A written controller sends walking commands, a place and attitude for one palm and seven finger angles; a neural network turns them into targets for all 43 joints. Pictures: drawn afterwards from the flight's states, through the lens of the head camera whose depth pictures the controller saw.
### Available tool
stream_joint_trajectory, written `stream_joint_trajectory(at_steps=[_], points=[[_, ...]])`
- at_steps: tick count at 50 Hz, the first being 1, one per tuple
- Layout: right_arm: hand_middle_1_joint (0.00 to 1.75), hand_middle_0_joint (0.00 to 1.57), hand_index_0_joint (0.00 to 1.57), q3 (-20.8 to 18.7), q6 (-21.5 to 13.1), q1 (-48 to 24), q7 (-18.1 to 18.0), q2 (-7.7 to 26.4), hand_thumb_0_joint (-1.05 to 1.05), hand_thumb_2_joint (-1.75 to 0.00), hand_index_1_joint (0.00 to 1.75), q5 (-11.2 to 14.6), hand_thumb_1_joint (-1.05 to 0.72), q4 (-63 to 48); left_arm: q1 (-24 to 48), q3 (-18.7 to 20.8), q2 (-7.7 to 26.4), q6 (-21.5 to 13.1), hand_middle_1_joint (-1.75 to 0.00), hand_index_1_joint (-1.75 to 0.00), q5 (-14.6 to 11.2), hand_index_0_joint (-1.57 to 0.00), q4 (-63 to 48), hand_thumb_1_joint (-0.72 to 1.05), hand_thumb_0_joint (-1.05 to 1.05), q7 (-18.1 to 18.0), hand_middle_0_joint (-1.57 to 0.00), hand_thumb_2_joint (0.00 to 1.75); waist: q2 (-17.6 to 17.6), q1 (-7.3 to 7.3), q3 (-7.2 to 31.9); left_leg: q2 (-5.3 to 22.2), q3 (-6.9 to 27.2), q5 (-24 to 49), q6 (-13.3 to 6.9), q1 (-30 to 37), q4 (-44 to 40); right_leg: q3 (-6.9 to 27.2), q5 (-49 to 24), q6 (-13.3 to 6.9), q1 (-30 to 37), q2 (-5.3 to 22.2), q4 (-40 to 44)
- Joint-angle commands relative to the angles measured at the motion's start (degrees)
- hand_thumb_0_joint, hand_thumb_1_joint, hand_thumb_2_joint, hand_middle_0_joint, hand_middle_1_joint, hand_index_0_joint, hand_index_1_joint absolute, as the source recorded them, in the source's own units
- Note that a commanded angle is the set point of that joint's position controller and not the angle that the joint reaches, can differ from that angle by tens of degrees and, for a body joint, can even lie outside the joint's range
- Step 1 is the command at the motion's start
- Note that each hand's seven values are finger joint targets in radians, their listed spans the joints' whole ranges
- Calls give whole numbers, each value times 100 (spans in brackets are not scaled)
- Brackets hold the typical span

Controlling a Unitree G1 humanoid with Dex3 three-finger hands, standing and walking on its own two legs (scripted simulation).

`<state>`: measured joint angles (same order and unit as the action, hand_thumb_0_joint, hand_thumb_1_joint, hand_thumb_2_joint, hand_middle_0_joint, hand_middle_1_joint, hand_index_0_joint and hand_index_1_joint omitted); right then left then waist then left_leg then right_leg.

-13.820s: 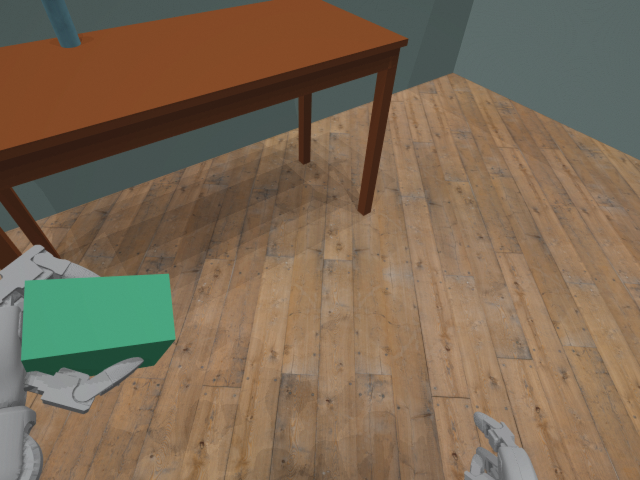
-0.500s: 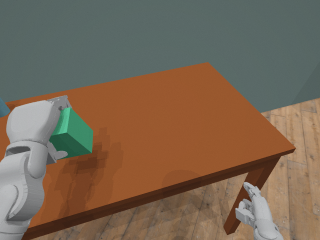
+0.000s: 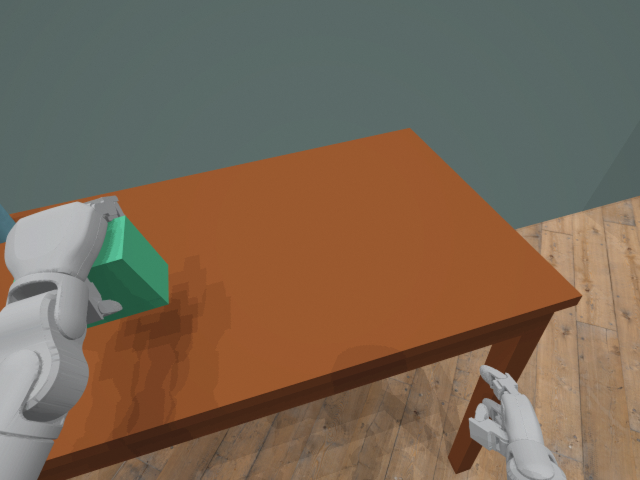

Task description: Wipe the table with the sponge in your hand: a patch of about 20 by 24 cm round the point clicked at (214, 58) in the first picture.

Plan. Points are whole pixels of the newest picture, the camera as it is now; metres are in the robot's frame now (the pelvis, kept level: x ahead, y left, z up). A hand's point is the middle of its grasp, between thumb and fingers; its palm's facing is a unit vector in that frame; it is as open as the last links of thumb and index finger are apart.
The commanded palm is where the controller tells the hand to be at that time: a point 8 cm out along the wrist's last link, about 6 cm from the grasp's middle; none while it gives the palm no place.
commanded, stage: move the sponge above the wiping area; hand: left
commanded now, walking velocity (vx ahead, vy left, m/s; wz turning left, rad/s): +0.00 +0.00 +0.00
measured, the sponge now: (108, 282) +0.27 +0.31 +0.15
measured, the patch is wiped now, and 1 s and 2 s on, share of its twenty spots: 0.00 0.00 0.00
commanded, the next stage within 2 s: none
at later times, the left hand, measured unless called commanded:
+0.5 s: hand (77, 280) +0.26 +0.34 +0.15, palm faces +0.12 -0.03 -0.99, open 10.0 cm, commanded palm +0.22 +0.32 +0.21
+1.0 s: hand (82, 298) +0.25 +0.34 +0.13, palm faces +0.09 -0.10 -0.99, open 10.0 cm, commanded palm +0.22 +0.32 +0.20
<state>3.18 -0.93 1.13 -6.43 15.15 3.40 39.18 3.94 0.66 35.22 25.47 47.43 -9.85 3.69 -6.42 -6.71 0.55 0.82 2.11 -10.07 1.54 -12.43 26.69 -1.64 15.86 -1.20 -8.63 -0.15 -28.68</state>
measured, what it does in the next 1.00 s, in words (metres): stands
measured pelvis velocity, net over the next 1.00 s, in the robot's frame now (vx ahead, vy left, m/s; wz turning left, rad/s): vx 0.01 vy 0.02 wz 0.01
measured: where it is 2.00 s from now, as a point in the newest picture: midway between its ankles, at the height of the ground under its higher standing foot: outside the picture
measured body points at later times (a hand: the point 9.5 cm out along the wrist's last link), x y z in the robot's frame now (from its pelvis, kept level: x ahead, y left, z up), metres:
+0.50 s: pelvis +0.01 +0.00 +0.00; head +0.00 -0.04 +0.45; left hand +0.25 +0.34 +0.21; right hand +0.26 -0.21 -0.08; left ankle +0.05 +0.14 -0.74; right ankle +0.00 -0.11 -0.74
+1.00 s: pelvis +0.01 +0.02 +0.00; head +0.00 -0.02 +0.45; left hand +0.24 +0.34 +0.19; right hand +0.25 -0.19 -0.07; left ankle +0.05 +0.14 -0.74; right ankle +0.00 -0.11 -0.74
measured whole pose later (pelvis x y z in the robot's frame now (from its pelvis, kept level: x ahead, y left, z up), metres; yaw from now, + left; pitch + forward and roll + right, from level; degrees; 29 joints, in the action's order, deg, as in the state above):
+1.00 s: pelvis +0.01 +0.02 +0.00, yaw +1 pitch -3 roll +0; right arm 1.4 0.6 2.4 -6.1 16.2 4.0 37.8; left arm -2.4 2.1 32.8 25.6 47.5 -9.7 5.2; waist -5.8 -6.3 0.1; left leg -0.8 1.9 -10.2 -0.2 -13.1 26.1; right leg -1.5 15.2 0.5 -8.2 1.4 -26.3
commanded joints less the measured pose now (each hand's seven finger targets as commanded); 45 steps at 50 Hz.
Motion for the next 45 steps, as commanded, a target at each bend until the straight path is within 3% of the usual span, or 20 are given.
stream_joint_trajectory(at_steps=[1,5,7,9,10,11,13,14,15,19,20,24,27,29,31,34,35,39,43,45], points=[[30,20,20,-118,-219,-1412,40,554,0,-90,30,44,-90,-1167,736,793,1282,127,-160,-160,-3,-120,-343,10,0,167,-120,130,614,-118,659,-221,27,117,-259,191,-262,313,-216,-118,-346,105,748],[30,20,20,-94,-209,-1500,65,535,0,-90,30,33,-90,-1345,870,572,1269,36,-160,-160,146,-120,-870,10,0,401,-120,130,379,-33,975,-259,21,191,-325,300,-157,265,-278,-120,-270,116,647],[30,20,20,-111,-249,-1396,63,531,0,-90,30,-31,-90,-1309,1035,751,1577,-160,-160,-160,326,-120,-1086,10,0,410,-120,130,292,-37,1128,-296,73,440,-357,447,-91,291,-522,-131,-227,116,590],[30,20,20,-116,-347,-1448,0,513,0,-90,30,-56,-90,-1285,1351,1265,2107,-459,-160,-160,379,-120,-1401,10,0,279,-120,130,276,-72,1239,-312,123,501,-374,671,-20,495,-469,-199,-249,39,657],[30,20,20,-118,-393,-1285,-32,455,0,-90,30,-107,-90,-1321,1515,1124,1911,-646,-160,-160,358,-120,-1584,10,0,200,-120,130,157,-39,1375,-327,84,631,-401,748,27,343,-608,-186,-185,94,655],[30,20,20,-151,-419,-1140,-58,457,0,-90,30,-132,-90,-1250,1321,1453,2151,-778,-160,-160,380,-120,-1423,10,0,74,-120,130,266,-81,1351,-333,118,762,-384,804,46,403,-709,-201,-190,87,682],[30,20,20,-186,-397,-1011,-79,486,0,-90,30,-148,-90,-1138,1392,1557,2114,-909,-160,-160,362,-120,-1181,10,0,-122,-120,130,109,-60,1220,-327,121,879,-346,839,19,433,-883,-236,-194,76,744],[30,20,20,-188,-438,-1188,-82,495,0,-90,30,-127,-90,-1144,1345,1716,2214,-883,-160,-160,310,-120,-1208,10,0,-213,-120,130,-92,-146,1110,-338,161,846,-329,862,-4,599,-793,-317,-210,13,804],[30,20,20,-197,-430,-1059,-64,456,0,-90,30,-119,-90,-1100,1488,1447,1869,-892,-160,-160,264,-120,-1110,10,0,-301,-120,130,-184,-48,1135,-291,92,913,-313,821,-15,419,-913,-272,-146,82,762],[30,20,20,-202,-336,-1322,30,539,0,-90,30,-49,-90,-1033,1028,1365,1623,-488,-160,-160,93,-120,-381,10,0,-291,-120,130,-9,-153,687,-284,87,788,-257,542,-162,433,-922,-271,-182,62,799],[30,20,20,-223,-293,-1177,48,568,0,-90,30,-46,-90,-1039,915,1166,1462,-408,-160,-160,68,-120,-328,10,0,-217,-120,130,151,-88,788,-252,50,777,-269,440,-164,265,-980,-187,-89,113,736],[30,20,20,-154,-236,-1449,43,571,0,-90,30,34,-90,-1172,765,839,1361,-137,-160,-160,102,-120,-179,10,0,211,-120,130,349,-18,608,-279,53,451,-301,338,-215,295,-700,-157,-269,60,757],[30,20,20,-163,-214,-1209,39,580,0,-90,30,-9,-90,-1245,934,694,1443,-360,-160,-160,238,-120,-638,10,0,419,-120,130,289,63,1025,-284,82,558,-357,474,-171,116,-802,-108,-142,105,665],[30,20,20,-142,-306,-1339,-1,512,0,-90,30,-38,-90,-1317,1066,1034,1791,-643,-160,-160,310,-120,-1067,10,0,349,-120,130,159,-2,1177,-277,139,584,-380,714,-157,254,-674,-191,-155,19,682],[30,20,20,-168,-375,-1031,-33,436,0,-90,30,-112,-90,-1332,1035,1191,1836,-993,-160,-160,375,-120,-1412,10,0,164,-120,130,-71,-45,1476,-273,180,930,-384,903,-125,96,-835,-214,-39,56,642],[30,20,20,-199,-392,-1052,-53,491,0,-90,30,-164,-90,-1191,1111,1791,2230,-1144,-160,-160,408,-120,-1381,10,0,-245,-120,130,-365,-152,1328,-248,283,1019,-314,980,-211,284,-807,-359,-46,-67,725],[30,20,20,-210,-376,-958,-35,428,0,-90,30,-167,-90,-1176,1222,1556,1873,-1145,-160,-160,373,-120,-1357,10,0,-371,-120,130,-404,-96,1302,-207,237,1103,-300,926,-219,97,-833,-327,-35,-3,719],[30,20,20,-254,-287,-1241,55,511,0,-90,30,-86,-90,-1073,928,1599,1648,-649,-160,-160,175,-120,-740,10,0,-635,-120,130,-199,-243,959,-182,234,986,-201,705,-383,229,-795,-362,-18,-29,783],[30,20,20,-247,-172,-1297,112,555,0,-90,30,-12,-90,-1176,527,947,1102,-201,-160,-160,24,-120,-654,10,0,-301,-120,130,173,-139,849,-162,148,678,-215,466,-480,12,-758,-173,-21,76,735],[30,20,20,-194,-192,-1383,123,526,0,-90,30,41,-90,-1253,386,592,824,-116,-160,-160,-8,-120,-777,10,0,-69,-120,130,130,-68,783,-155,146,470,-234,413,-494,-36,-664,-178,-94,53,709]])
